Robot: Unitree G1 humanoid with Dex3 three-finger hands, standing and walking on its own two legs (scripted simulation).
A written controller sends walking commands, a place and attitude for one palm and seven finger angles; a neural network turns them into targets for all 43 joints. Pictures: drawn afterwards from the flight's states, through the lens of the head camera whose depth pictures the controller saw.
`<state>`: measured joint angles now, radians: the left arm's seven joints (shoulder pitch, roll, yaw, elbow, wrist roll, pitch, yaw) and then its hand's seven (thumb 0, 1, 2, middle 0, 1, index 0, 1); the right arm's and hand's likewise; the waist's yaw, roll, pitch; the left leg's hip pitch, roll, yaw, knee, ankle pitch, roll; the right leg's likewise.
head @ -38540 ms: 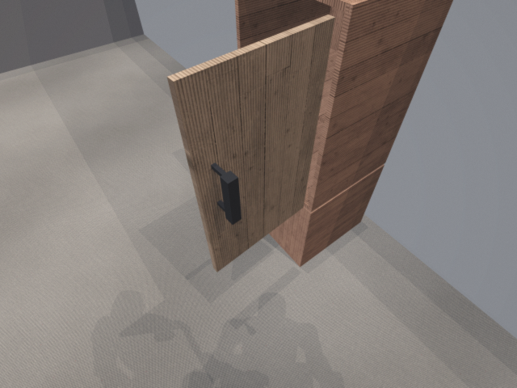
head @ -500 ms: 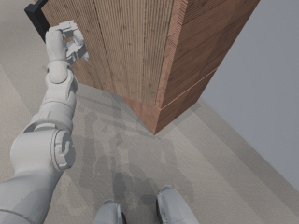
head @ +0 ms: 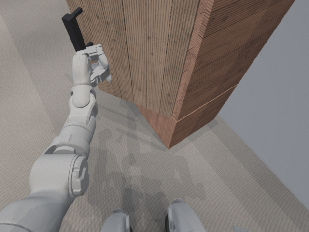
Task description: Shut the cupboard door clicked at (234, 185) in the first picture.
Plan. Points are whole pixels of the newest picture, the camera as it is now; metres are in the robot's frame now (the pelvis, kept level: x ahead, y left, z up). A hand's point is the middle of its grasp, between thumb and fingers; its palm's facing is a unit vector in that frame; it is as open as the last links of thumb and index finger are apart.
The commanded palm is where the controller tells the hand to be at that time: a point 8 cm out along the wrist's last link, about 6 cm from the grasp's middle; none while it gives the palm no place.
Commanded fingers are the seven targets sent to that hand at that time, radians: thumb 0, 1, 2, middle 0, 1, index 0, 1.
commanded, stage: draw the hand back to the body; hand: left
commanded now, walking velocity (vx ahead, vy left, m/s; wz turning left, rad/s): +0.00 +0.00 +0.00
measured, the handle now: (80, 33) +0.67 +0.16 +0.07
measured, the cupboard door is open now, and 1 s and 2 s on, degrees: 32 32 32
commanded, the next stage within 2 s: step back with the hand held close in 1.52 s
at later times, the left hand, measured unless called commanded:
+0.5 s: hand (55, 103) +0.37 +0.16 +0.15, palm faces +0.03 -1.00 -0.09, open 3.0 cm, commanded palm +0.33 +0.21 +0.16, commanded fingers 0.00 0.90 0.90 -1.05 -1.23 -1.05 -1.23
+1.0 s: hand out of the picture +0.25 +0.25 +0.22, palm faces +0.40 -0.84 -0.36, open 5.0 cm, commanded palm +0.20 +0.29 +0.24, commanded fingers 0.00 0.90 0.90 -0.37 -0.48 -0.37 -0.48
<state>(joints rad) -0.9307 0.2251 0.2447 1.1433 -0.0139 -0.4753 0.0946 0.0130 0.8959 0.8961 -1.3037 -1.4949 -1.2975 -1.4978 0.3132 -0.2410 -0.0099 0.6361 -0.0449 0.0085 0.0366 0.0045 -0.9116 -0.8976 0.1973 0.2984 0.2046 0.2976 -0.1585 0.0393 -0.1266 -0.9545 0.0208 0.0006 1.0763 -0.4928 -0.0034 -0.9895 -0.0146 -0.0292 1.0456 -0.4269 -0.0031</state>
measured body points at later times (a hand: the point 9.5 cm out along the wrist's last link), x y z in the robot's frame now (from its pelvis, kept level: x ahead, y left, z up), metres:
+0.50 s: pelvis +0.02 +0.01 +0.05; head +0.04 -0.01 +0.50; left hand +0.36 +0.21 +0.16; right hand +0.15 -0.25 -0.05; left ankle +0.01 +0.12 -0.66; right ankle +0.03 -0.12 -0.66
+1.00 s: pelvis +0.04 +0.01 +0.08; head +0.02 -0.03 +0.53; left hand +0.23 +0.30 +0.24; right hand +0.23 -0.19 -0.01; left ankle +0.01 +0.12 -0.66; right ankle +0.03 -0.12 -0.66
